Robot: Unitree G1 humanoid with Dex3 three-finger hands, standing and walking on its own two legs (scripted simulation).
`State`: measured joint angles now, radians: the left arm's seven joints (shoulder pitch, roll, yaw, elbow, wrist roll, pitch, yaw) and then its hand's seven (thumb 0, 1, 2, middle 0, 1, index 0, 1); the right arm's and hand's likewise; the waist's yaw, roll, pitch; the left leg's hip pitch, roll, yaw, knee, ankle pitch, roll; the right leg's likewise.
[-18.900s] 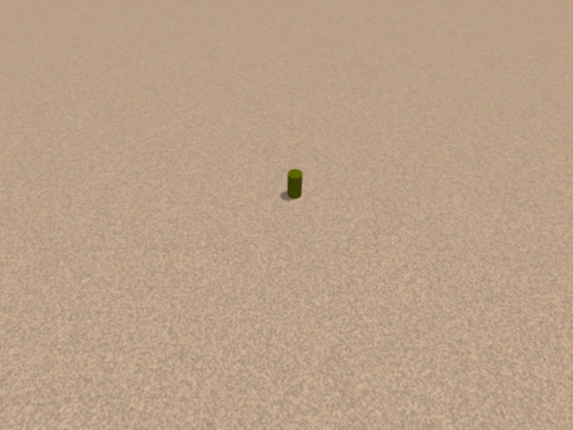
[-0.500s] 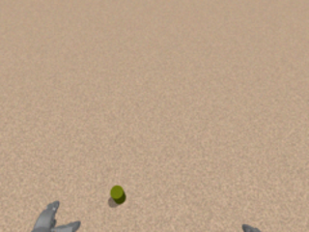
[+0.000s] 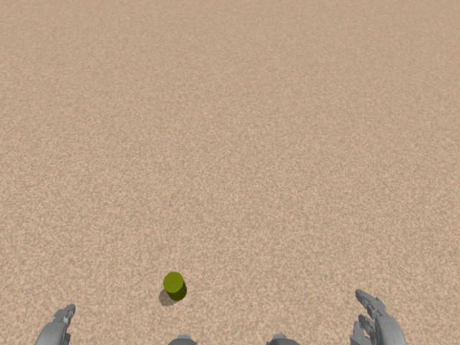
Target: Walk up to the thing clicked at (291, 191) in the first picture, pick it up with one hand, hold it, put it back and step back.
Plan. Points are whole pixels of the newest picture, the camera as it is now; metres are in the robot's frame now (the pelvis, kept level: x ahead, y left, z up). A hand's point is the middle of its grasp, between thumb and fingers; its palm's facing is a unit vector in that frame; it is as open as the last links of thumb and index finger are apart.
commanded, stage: go down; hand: left
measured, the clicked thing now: (175, 286) +0.38 +0.19 -0.64
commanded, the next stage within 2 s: none
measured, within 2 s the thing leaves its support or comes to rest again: neither
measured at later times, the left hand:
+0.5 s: hand out of the picture +0.16 +0.29 -0.17, palm faces +0.12 -0.95 -0.30, open 17.3 cm
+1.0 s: hand (85, 303) +0.25 +0.34 -0.25, palm faces +0.14 -0.97 -0.21, open 17.1 cm
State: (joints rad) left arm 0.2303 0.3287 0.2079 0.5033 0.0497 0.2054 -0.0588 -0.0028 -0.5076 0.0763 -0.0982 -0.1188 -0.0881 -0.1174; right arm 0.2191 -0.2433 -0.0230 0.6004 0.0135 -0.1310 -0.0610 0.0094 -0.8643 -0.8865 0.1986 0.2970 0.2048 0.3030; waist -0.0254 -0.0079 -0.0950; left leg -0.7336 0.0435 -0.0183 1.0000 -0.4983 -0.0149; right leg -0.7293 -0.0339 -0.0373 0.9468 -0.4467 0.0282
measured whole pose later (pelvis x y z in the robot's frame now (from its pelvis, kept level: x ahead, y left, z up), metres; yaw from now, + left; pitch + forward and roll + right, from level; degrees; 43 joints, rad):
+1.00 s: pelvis -0.07 +0.00 -0.20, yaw -1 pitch +32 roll -4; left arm -0.24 0.59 0.58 0.82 -0.13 -0.30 -0.44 -0.01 -0.49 0.11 -0.06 -0.12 -0.05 -0.11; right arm 0.14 -0.29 0.02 0.65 -0.01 -0.19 -0.04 0.01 -0.89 -0.90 0.20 0.30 0.21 0.30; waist -0.04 -0.02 -0.17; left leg -1.70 0.03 -0.08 1.82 -0.68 -0.02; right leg -1.69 -0.04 -0.04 1.76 -0.62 0.02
